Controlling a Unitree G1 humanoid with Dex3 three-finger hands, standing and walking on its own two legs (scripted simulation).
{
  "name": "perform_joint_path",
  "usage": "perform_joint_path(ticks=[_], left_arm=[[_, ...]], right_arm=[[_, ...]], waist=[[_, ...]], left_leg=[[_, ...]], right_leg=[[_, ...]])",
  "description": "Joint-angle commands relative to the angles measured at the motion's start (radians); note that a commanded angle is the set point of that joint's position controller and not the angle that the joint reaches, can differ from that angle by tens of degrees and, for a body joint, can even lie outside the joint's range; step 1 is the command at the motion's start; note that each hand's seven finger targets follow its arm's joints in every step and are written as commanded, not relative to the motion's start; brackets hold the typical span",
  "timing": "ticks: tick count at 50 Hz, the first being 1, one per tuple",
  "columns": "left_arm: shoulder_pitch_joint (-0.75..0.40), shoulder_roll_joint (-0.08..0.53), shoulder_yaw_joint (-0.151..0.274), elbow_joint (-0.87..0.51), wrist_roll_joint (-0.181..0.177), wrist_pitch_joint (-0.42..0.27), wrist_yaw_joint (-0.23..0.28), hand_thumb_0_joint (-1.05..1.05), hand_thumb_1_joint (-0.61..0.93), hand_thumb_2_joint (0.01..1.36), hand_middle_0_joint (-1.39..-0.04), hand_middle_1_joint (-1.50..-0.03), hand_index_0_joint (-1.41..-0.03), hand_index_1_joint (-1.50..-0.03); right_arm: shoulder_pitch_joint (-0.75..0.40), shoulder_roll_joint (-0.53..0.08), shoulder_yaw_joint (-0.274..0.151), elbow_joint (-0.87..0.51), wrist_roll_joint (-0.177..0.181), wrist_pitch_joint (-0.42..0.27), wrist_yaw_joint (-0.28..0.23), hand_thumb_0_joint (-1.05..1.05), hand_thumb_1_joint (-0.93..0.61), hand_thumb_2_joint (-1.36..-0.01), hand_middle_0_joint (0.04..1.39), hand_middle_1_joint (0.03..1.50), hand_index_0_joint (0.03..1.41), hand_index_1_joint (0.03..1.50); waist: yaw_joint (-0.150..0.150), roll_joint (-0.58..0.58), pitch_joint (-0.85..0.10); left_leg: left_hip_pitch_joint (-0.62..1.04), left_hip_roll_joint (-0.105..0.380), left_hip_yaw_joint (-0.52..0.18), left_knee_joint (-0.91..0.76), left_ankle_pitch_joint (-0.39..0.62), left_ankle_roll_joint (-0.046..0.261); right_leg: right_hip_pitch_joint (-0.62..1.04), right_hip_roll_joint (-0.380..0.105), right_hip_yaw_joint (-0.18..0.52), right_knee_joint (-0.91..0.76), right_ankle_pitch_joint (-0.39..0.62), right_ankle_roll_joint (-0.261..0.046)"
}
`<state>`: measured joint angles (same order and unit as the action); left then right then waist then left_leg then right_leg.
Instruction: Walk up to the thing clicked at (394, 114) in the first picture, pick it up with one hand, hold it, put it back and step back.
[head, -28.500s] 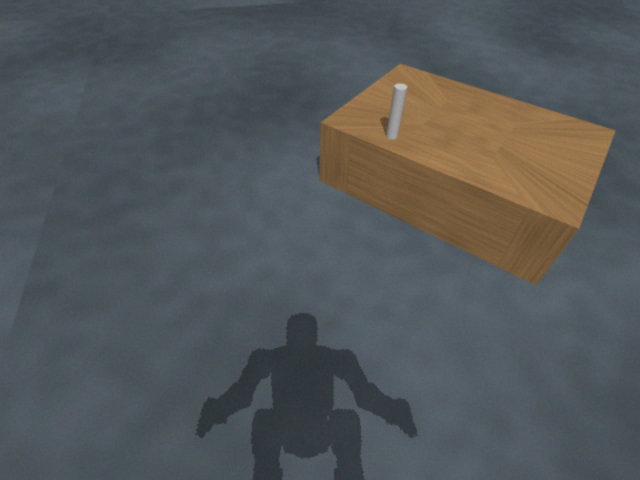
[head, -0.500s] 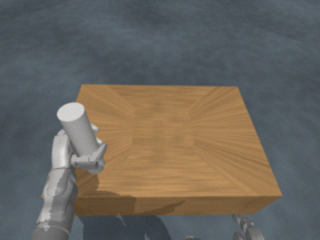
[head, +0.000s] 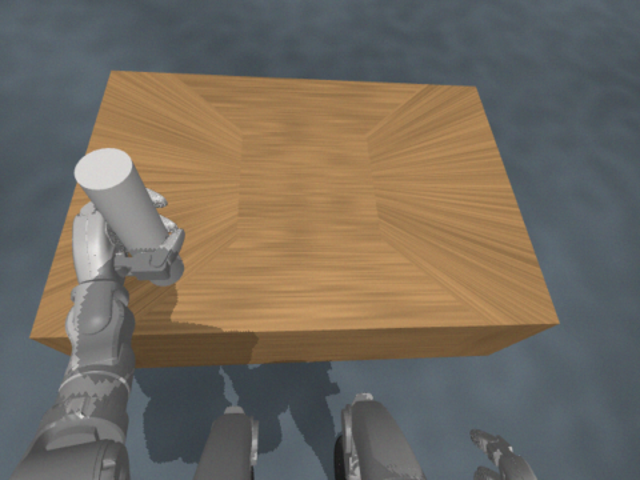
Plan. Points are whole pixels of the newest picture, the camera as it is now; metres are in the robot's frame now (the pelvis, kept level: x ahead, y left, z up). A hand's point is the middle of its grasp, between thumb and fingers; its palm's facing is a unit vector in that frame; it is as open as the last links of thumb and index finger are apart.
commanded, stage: crouch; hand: left
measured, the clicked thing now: (141, 229) +0.41 +0.20 +0.03
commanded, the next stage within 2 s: lower in 0.80 s
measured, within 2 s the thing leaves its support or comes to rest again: neither
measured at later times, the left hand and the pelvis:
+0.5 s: hand (170, 238) +0.46 +0.19 -0.08, palm faces +0.17 -0.99 -0.02, open 7.4 cm; pelvis -0.02 +0.00 -0.09, yaw -1 degrees
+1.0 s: hand (177, 243) +0.47 +0.19 -0.12, palm faces +0.16 -0.99 -0.03, open 7.4 cm; pelvis -0.03 +0.00 -0.13, yaw -1 degrees
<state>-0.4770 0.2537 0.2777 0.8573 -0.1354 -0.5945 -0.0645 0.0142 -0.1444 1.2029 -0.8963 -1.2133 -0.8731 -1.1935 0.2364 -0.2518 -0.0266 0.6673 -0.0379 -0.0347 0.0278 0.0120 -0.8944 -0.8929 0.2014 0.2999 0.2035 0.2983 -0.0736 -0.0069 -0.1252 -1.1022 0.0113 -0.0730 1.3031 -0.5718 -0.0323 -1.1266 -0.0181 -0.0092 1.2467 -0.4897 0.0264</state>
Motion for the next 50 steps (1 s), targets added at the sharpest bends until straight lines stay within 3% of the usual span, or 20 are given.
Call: perform_joint_path(ticks=[1, 2, 7, 10, 13, 15, 16, 18, 21, 22, 23, 24, 26, 31, 35, 38, 40, 45, 46, 50], left_arm=[[-0.426, 0.212, 0.053, -0.15, 0.005, -0.111, -0.025, 0.0, 0.327, 1.255, -1.395, -1.434, -1.403, -1.435], [-0.474, 0.201, 0.051, -0.164, 0.003, -0.115, -0.024, 0.0, 0.324, 1.255, -1.394, -1.429, -1.399, -1.433], [-0.481, 0.234, 0.104, -0.073, 0.01, -0.096, -0.014, 0.0, 0.322, 1.247, -1.388, -1.426, -1.396, -1.426], [-0.494, 0.236, 0.1, -0.053, 0.022, -0.092, -0.03, 0.0, 0.371, 1.254, -1.395, -1.43, -1.406, -1.428], [-0.546, 0.289, 0.143, -0.06, 0.023, -0.098, -0.025, 0.0, 0.389, 1.253, -1.398, -1.434, -1.411, -1.429], [-0.555, 0.302, 0.159, -0.057, 0.023, -0.095, -0.022, 0.0, 0.405, 1.258, -1.406, -1.443, -1.42, -1.437], [-0.572, 0.284, 0.14, -0.06, 0.027, -0.095, -0.021, 0.0, 0.395, 1.266, -1.409, -1.447, -1.42, -1.444], [-0.58, 0.318, 0.165, -0.028, 0.038, -0.09, -0.012, 0.0, 0.417, 1.28, -1.405, -1.454, -1.417, -1.45], [-0.593, 0.315, 0.151, -0.007, 0.049, -0.085, -0.016, 0.0, 0.4, 1.276, -1.408, -1.456, -1.421, -1.451], [-0.639, 0.324, 0.148, -0.087, 0.045, -0.091, -0.017, 0.0, 0.413, 1.277, -1.412, -1.455, -1.425, -1.451], [-0.654, 0.333, 0.146, -0.079, 0.048, -0.089, -0.019, 0.0, 0.402, 1.28, -1.409, -1.459, -1.423, -1.453], [-0.636, 0.349, 0.166, -0.054, 0.044, -0.082, -0.018, 0.0, 0.412, 1.282, -1.409, -1.456, -1.421, -1.452], [-0.657, 0.328, 0.14, -0.054, 0.049, -0.076, -0.02, 0.0, 0.413, 1.285, -1.406, -1.451, -1.416, -1.449], [-0.665, 0.349, 0.156, -0.051, 0.05, -0.062, -0.021, 0.0, 0.388, 1.264, -1.375, -1.417, -1.382, -1.418], [-0.671, 0.338, 0.148, -0.016, 0.057, -0.053, -0.013, 0.0, 0.39, 1.258, -1.352, -1.394, -1.357, -1.397], [-0.696, 0.344, 0.143, -0.04, 0.059, -0.054, -0.014, 0.0, 0.383, 1.266, -1.356, -1.407, -1.363, -1.409], [-0.691, 0.371, 0.162, -0.038, 0.064, -0.05, -0.008, 0.0, 0.376, 1.281, -1.369, -1.424, -1.376, -1.425], [-0.705, 0.363, 0.144, -0.033, 0.07, -0.036, -0.013, 0.0, 0.388, 1.277, -1.345, -1.404, -1.351, -1.406], [-0.737, 0.38, 0.157, -0.052, 0.071, -0.038, -0.01, 0.0, 0.414, 1.271, -1.397, -1.445, -1.406, -1.443], [-0.667, 0.352, 0.163, 0.06, 0.076, -0.029, -0.007, 0.0, 0.386, 1.302, -1.421, -1.483, -1.43, -1.483]], right_arm=[[0.078, -0.165, -0.048, -0.072, -0.008, -0.014, -0.008, 0.0, -0.907, -0.902, 0.2, 0.3, 0.2, 0.3], [0.076, -0.164, -0.048, -0.075, -0.009, -0.01, -0.006, 0.0, -0.907, -0.902, 0.2, 0.3, 0.2, 0.3], [0.107, -0.172, -0.049, -0.045, -0.009, 0.011, -0.005, 0.0, -0.91, -0.903, 0.2, 0.3, 0.2, 0.3], [0.103, -0.176, -0.047, -0.036, -0.014, 0.019, -0.001, 0.0, -0.905, -0.901, 0.2, 0.3, 0.2, 0.3], [0.098, -0.175, -0.041, -0.034, -0.013, 0.025, -0.001, 0.0, -0.903, -0.9, 0.2, 0.3, 0.2, 0.3], [0.097, -0.173, -0.037, -0.038, -0.013, 0.027, 0.002, 0.0, -0.904, -0.9, 0.2, 0.3, 0.201, 0.3], [0.095, -0.165, -0.035, -0.039, -0.015, 0.027, 0.002, 0.0, -0.908, -0.902, 0.2, 0.3, 0.2, 0.3], [0.095, -0.168, -0.035, -0.031, -0.016, 0.027, 0.0, 0.0, -0.907, -0.902, 0.2, 0.3, 0.201, 0.3], [0.093, -0.175, -0.032, -0.037, -0.018, 0.032, 0.002, 0.0, -0.91, -0.903, 0.2, 0.3, 0.201, 0.3], [0.098, -0.181, -0.037, -0.04, -0.018, 0.029, 0.001, 0.0, -0.906, -0.902, 0.2, 0.3, 0.2, 0.3], [0.106, -0.18, -0.032, -0.033, -0.02, 0.03, 0.002, 0.0, -0.909, -0.902, 0.2, 0.3, 0.201, 0.3], [0.1, -0.181, -0.03, -0.035, -0.017, 0.031, 0.001, 0.0, -0.911, -0.903, 0.2, 0.3, 0.201, 0.3], [0.102, -0.183, -0.029, -0.032, -0.018, 0.03, 0.002, 0.0, -0.912, -0.904, 0.2, 0.3, 0.2, 0.3], [0.114, -0.186, -0.025, -0.032, -0.02, 0.03, 0.0, 0.0, -0.917, -0.906, 0.2, 0.3, 0.2, 0.3], [0.109, -0.19, -0.027, -0.03, -0.019, 0.03, 0.001, 0.0, -0.915, -0.906, 0.2, 0.3, 0.2, 0.3], [0.106, -0.187, -0.022, -0.037, -0.02, 0.028, 0.0, 0.0, -0.915, -0.906, 0.2, 0.3, 0.201, 0.3], [0.113, -0.191, -0.023, -0.035, -0.021, 0.029, -0.001, 0.0, -0.914, -0.906, 0.2, 0.3, 0.2, 0.3], [0.117, -0.195, -0.02, -0.039, -0.019, 0.029, -0.003, 0.0, -0.914, -0.906, 0.201, 0.3, 0.201, 0.3], [0.127, -0.196, -0.021, -0.036, -0.02, 0.029, -0.005, 0.0, -0.919, -0.905, 0.2, 0.3, 0.2, 0.3], [0.126, -0.19, -0.013, -0.031, -0.023, 0.026, -0.001, 0.0, -0.916, -0.905, 0.2, 0.3, 0.2, 0.3]], waist=[[-0.004, 0.127, -0.532], [-0.011, 0.116, -0.549], [-0.021, 0.055, -0.592], [-0.034, 0.073, -0.595], [-0.039, 0.064, -0.578], [-0.037, 0.061, -0.607], [-0.043, 0.066, -0.597], [-0.048, 0.066, -0.571], [-0.062, 0.104, -0.592], [-0.057, 0.111, -0.628], [-0.061, 0.131, -0.663], [-0.05, 0.124, -0.655], [-0.062, 0.144, -0.636], [-0.063, 0.13, -0.686], [-0.069, 0.137, -0.62], [-0.076, 0.144, -0.638], [-0.073, 0.137, -0.661], [-0.08, 0.142, -0.67], [-0.084, 0.149, -0.68], [-0.098, 0.079, -0.6]], left_leg=[[0.174, -0.018, 0.023, -0.102, 0.297, 0.023], [0.157, -0.017, 0.021, -0.089, 0.28, 0.024], [0.061, -0.019, 0.023, -0.012, 0.294, 0.036], [0.026, -0.018, 0.02, 0.031, 0.292, 0.038], [-0.042, -0.019, 0.02, 0.055, 0.21, 0.042], [-0.077, -0.021, 0.027, 0.081, 0.209, 0.046], [-0.104, -0.023, 0.032, 0.086, 0.174, 0.047], [-0.136, -0.02, 0.03, 0.094, 0.124, 0.047], [-0.131, -0.019, 0.025, 0.112, 0.106, 0.044], [-0.119, -0.016, 0.024, 0.116, 0.122, 0.042], [-0.103, -0.016, 0.024, 0.133, 0.163, 0.041], [-0.115, -0.017, 0.024, 0.136, 0.156, 0.042], [-0.122, -0.016, 0.02, 0.14, 0.15, 0.039], [-0.151, -0.018, 0.024, 0.189, 0.2, 0.046], [-0.192, -0.019, 0.02, 0.188, 0.127, 0.042], [-0.216, -0.021, 0.026, 0.204, 0.109, 0.043], [-0.223, -0.021, 0.027, 0.221, 0.131, 0.045], [-0.227, -0.022, 0.024, 0.236, 0.131, 0.045], [-0.24, -0.023, 0.026, 0.249, 0.135, 0.046], [-0.364, -0.026, 0.036, 0.295, 0.089, 0.056]], right_leg=[[0.172, 0.021, -0.024, -0.035, 0.242, -0.066], [0.154, 0.021, -0.026, -0.025, 0.229, -0.065], [0.15, 0.02, -0.025, 0.027, 0.26, -0.061], [0.076, 0.021, -0.027, 0.066, 0.247, -0.065], [0.045, 0.02, -0.024, 0.086, 0.182, -0.063], [0.055, 0.019, -0.017, 0.101, 0.188, -0.06], [0.06, 0.017, -0.004, 0.093, 0.162, -0.057], [0.02, 0.017, -0.001, 0.102, 0.112, -0.057], [-0.047, 0.017, -0.013, 0.13, 0.086, -0.062], [-0.034, 0.017, -0.011, 0.135, 0.1, -0.063], [-0.041, 0.017, -0.016, 0.157, 0.136, -0.064], [-0.045, 0.019, -0.016, 0.161, 0.126, -0.065], [-0.086, 0.018, -0.023, 0.178, 0.119, -0.068], [-0.078, 0.017, -0.021, 0.209, 0.171, -0.066], [-0.148, 0.018, -0.028, 0.224, 0.097, -0.069], [-0.143, 0.015, -0.021, 0.231, 0.087, -0.067], [-0.14, 0.016, -0.023, 0.245, 0.108, -0.066], [-0.174, 0.015, -0.029, 0.269, 0.104, -0.069], [-0.176, 0.013, -0.025, 0.274, 0.113, -0.069], [-0.193, 0.014, -0.015, 0.286, 0.083, -0.059]])
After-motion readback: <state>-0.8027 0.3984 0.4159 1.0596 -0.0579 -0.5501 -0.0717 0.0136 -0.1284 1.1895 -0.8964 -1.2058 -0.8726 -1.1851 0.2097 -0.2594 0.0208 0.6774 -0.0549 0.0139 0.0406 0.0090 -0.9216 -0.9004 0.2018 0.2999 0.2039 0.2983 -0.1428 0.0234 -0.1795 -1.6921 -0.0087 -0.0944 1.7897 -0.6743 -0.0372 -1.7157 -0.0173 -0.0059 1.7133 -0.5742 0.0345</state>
